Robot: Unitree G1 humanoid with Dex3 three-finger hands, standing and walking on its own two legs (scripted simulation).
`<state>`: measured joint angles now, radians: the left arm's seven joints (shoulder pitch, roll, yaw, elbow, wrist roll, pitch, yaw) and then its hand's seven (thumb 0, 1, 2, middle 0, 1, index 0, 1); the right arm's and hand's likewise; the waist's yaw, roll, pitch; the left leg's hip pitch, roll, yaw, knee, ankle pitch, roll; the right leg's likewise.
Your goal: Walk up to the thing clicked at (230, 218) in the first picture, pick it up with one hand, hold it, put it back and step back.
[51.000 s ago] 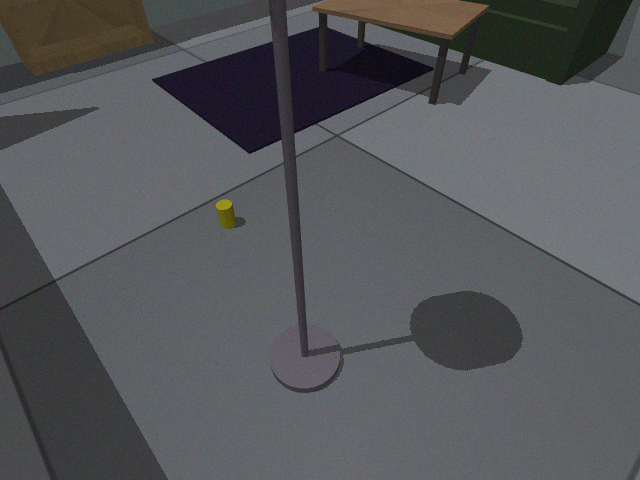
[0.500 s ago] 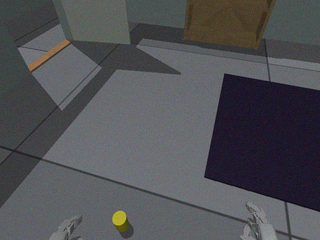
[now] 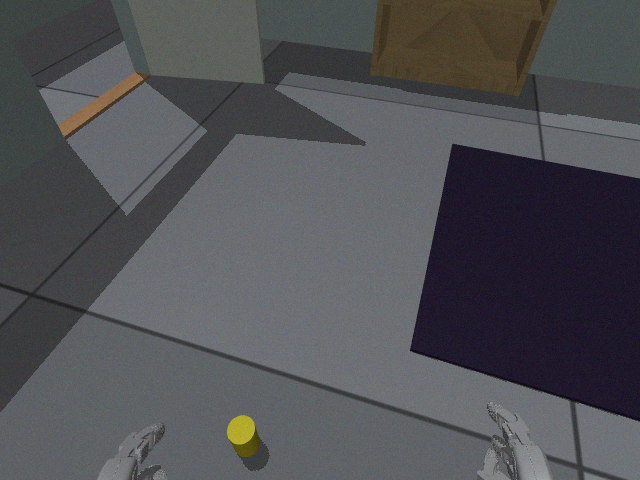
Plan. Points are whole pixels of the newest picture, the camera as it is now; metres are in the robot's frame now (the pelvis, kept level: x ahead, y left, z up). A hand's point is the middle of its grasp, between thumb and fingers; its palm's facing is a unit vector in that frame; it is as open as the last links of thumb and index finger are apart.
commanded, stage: stand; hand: left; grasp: from above
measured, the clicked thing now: (244, 436) +0.41 +0.20 -0.66
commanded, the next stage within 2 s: none
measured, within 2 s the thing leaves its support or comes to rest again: neither
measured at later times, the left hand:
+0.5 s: hand out of the picture +0.03 +0.24 -0.11, palm faces +0.05 -0.94 -0.32, open 7.4 cm
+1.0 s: hand out of the picture +0.04 +0.24 -0.10, palm faces +0.06 -0.94 -0.34, open 7.4 cm
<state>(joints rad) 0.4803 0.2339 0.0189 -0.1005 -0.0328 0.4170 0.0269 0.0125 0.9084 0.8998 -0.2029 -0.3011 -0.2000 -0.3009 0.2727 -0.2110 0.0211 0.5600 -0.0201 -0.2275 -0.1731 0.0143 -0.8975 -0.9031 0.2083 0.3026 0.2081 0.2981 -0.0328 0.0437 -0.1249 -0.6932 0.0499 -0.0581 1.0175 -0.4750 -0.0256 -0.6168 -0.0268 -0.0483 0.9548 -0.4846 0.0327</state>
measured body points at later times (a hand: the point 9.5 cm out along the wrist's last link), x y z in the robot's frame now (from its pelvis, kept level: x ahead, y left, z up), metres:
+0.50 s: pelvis +0.00 +0.00 +0.05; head +0.01 +0.01 +0.50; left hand +0.03 +0.29 -0.09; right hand +0.08 -0.27 -0.08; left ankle +0.02 +0.13 -0.68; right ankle +0.00 -0.14 -0.68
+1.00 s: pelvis +0.00 -0.01 +0.07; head +0.00 -0.01 +0.51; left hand +0.04 +0.29 -0.07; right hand +0.08 -0.29 -0.08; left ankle +0.02 +0.13 -0.68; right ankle +0.00 -0.14 -0.68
